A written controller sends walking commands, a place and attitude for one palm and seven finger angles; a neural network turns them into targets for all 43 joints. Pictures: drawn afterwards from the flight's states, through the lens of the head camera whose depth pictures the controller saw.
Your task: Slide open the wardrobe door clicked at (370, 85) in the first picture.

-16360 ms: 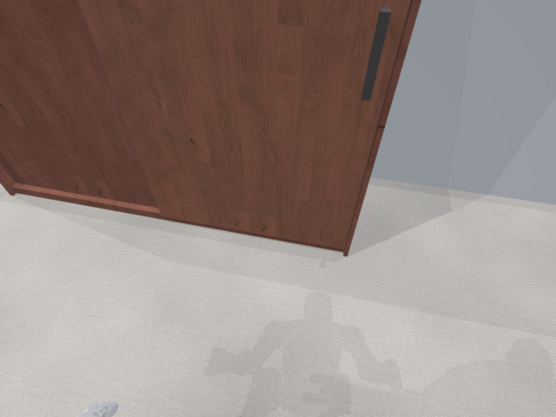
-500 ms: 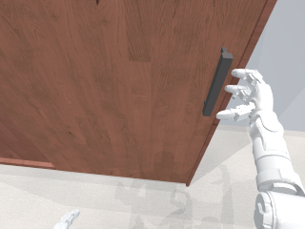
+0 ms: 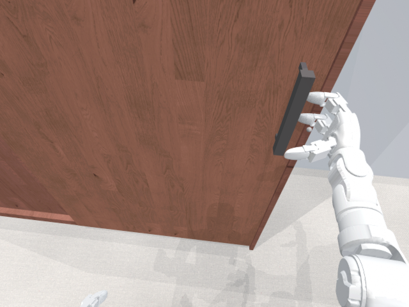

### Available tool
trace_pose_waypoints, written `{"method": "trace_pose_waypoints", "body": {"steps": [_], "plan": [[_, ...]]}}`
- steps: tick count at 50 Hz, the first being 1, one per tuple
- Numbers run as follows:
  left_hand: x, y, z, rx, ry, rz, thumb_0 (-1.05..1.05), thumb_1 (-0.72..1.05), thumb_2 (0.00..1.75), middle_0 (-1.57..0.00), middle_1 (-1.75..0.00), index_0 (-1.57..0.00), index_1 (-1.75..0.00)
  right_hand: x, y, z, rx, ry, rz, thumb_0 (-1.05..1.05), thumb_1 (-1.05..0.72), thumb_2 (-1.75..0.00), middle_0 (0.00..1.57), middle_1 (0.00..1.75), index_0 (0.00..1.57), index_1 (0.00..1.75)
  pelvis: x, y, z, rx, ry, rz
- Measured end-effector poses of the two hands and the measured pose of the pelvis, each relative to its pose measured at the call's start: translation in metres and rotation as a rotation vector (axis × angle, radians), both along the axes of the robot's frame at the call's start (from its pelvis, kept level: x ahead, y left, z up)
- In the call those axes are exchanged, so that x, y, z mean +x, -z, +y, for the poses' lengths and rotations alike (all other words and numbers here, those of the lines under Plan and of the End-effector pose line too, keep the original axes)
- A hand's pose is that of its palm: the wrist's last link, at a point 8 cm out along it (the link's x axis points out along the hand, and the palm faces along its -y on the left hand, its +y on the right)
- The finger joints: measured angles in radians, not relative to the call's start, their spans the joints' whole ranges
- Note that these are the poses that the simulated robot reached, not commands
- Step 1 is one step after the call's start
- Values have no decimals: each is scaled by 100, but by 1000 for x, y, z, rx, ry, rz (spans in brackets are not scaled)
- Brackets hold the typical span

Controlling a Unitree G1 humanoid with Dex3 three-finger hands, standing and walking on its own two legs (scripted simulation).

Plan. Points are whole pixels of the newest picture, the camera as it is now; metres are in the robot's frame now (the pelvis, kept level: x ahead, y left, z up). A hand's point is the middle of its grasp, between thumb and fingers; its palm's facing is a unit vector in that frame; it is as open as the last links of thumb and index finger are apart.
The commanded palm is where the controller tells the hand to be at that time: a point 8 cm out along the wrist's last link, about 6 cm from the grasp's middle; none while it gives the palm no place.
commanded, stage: slide the fingers in behind the handle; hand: right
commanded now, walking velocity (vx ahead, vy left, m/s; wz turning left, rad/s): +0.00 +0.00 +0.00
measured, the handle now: (289, 112) +0.49 -0.12 +0.14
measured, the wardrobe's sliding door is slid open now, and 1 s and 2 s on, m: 0.00 0.00 0.00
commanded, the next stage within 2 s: grip the handle and tug to test in 1.46 s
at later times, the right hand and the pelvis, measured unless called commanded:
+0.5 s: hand (300, 129) +0.44 -0.13 +0.14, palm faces +0.03 +1.00 +0.01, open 13.9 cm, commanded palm +0.41 -0.18 +0.14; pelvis +0.01 +0.01 +0.00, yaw +0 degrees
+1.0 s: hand (291, 128) +0.44 -0.12 +0.14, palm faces +0.03 +1.00 +0.01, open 13.9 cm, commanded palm +0.41 -0.16 +0.14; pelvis +0.00 +0.00 +0.00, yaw -1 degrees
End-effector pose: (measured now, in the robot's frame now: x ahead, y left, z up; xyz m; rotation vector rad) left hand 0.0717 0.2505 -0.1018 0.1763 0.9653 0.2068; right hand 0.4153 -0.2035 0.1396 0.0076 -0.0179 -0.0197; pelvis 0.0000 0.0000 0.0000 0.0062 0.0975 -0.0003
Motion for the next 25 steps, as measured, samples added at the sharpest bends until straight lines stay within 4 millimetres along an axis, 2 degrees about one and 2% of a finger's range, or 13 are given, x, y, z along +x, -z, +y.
{"method": "trace_pose_waypoints", "body": {"steps": [6,13,25], "plan": [[10,-4,1,1,0,-35,1,91,90,-20,-30,-20,-30,0,2,9,7,5,2,-2,50,-30,30,120,31,120,1,-1,2,-2,-7,-5],[21,-7,3,6,7,-55,1,91,90,-20,-30,-20,-30,1,2,10,2,15,7,-2,50,-30,31,120,31,120,3,-1,4,-2,-6,-6],[28,-5,6,5,23,-37,1,91,90,-20,-30,-20,-30,2,3,16,3,7,17,-2,50,-30,31,121,31,121,7,-2,6,-1,6,0]]}}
